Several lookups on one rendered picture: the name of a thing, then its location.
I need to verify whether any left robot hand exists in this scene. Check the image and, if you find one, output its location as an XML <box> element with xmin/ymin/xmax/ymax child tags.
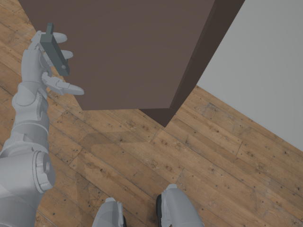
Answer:
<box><xmin>21</xmin><ymin>30</ymin><xmax>84</xmax><ymax>96</ymax></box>

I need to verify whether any robot left upper arm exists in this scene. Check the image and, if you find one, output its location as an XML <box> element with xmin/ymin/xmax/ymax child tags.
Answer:
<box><xmin>0</xmin><ymin>151</ymin><xmax>56</xmax><ymax>227</ymax></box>

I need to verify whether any handle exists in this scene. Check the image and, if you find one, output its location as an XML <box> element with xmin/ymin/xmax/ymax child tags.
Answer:
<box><xmin>40</xmin><ymin>23</ymin><xmax>70</xmax><ymax>76</ymax></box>

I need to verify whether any cupboard door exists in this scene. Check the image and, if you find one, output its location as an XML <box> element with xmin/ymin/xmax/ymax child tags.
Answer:
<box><xmin>18</xmin><ymin>0</ymin><xmax>215</xmax><ymax>111</ymax></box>

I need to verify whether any robot right thigh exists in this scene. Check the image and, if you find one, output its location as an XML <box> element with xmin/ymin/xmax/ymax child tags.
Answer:
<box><xmin>161</xmin><ymin>188</ymin><xmax>205</xmax><ymax>227</ymax></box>

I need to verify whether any robot left forearm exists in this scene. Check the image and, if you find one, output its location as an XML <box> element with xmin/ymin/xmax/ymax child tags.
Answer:
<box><xmin>0</xmin><ymin>81</ymin><xmax>50</xmax><ymax>158</ymax></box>

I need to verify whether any right robot shin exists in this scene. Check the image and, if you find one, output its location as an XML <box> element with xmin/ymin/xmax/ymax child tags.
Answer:
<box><xmin>161</xmin><ymin>184</ymin><xmax>177</xmax><ymax>227</ymax></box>

